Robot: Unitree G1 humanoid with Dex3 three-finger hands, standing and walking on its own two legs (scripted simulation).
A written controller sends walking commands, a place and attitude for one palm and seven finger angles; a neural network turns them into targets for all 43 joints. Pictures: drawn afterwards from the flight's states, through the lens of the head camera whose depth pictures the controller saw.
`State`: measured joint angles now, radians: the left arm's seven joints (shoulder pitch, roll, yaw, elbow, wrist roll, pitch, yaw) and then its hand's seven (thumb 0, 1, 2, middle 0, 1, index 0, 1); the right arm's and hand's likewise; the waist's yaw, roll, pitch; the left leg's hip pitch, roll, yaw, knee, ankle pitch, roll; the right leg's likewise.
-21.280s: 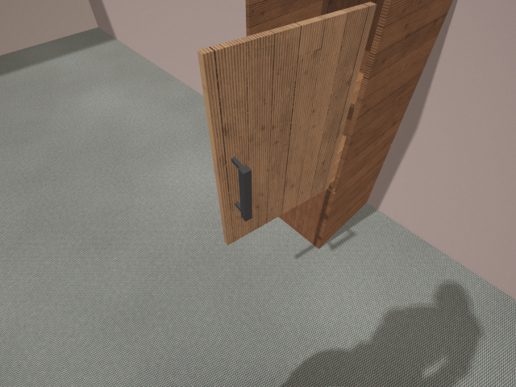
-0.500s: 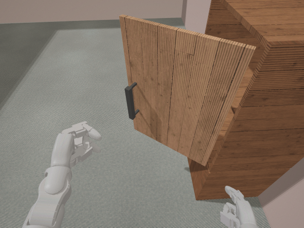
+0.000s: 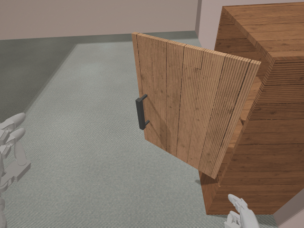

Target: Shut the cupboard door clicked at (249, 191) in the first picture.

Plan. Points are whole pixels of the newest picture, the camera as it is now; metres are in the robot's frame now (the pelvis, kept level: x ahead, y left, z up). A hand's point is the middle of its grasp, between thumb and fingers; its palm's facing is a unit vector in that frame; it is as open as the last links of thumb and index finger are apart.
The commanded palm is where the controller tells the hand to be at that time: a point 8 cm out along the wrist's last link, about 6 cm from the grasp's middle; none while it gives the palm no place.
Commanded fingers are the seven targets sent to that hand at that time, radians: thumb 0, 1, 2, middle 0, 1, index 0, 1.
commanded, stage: draw the hand back to the body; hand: left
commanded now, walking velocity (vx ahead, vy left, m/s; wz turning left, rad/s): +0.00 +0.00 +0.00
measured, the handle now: (143, 112) +0.62 +0.13 -0.10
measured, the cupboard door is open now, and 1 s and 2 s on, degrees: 54 54 54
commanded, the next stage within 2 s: step back with the hand held close in 0.30 s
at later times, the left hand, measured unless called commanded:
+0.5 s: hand (39, 163) +0.19 +0.26 +0.16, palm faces +0.44 -0.77 -0.45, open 7.4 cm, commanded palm +0.14 +0.29 +0.17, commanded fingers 0.00 0.90 0.90 -0.20 -0.30 -0.20 -0.30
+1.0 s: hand (12, 183) +0.15 +0.29 +0.15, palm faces +0.38 -0.78 -0.50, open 7.4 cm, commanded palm +0.09 +0.32 +0.17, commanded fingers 0.00 0.90 0.90 -0.20 -0.30 -0.20 -0.30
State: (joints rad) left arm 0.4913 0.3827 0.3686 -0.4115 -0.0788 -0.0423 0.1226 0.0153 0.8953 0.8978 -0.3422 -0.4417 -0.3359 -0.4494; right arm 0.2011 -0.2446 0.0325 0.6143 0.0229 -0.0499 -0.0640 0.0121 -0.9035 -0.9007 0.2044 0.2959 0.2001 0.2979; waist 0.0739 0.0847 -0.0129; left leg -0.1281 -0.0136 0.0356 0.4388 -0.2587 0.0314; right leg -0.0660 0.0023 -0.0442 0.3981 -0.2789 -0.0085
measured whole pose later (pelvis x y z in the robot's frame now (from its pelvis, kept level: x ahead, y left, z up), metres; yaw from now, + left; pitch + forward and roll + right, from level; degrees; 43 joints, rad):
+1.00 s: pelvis -0.06 +0.03 -0.01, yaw -1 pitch +1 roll -1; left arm 0.57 0.45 0.43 -0.46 -0.06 -0.15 0.13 0.01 0.89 0.90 -0.22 -0.30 -0.21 -0.31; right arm 0.18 -0.24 0.01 0.54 0.02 0.03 -0.09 0.01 -0.90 -0.90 0.21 0.30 0.20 0.30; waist 0.00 0.03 -0.02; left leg -0.36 -0.02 0.07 0.56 -0.22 0.07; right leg -0.31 -0.01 -0.02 0.52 -0.23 0.03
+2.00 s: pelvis -0.30 +0.03 -0.01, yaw -3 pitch -1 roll -5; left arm 0.43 0.46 0.43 -0.49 -0.07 -0.19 0.13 0.01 0.89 0.90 -0.21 -0.30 -0.20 -0.30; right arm 0.10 -0.17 0.01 0.55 -0.01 -0.09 -0.03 0.01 -0.90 -0.90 0.21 0.30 0.20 0.30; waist -0.03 0.00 0.02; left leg -0.44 0.12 0.12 0.42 0.02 0.07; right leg -0.36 0.08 -0.03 0.84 -0.49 0.00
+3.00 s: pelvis -0.37 +0.06 -0.01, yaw -3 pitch -1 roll +0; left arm 0.49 0.42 0.41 -0.53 -0.02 -0.21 0.18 0.02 0.89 0.90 -0.22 -0.30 -0.21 -0.31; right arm 0.19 -0.21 0.00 0.61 0.00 -0.10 -0.09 0.01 -0.91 -0.90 0.20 0.30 0.20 0.30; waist 0.01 -0.06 0.02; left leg -0.32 0.05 0.09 0.57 -0.23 0.01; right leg -0.19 -0.01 -0.10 0.57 -0.35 -0.02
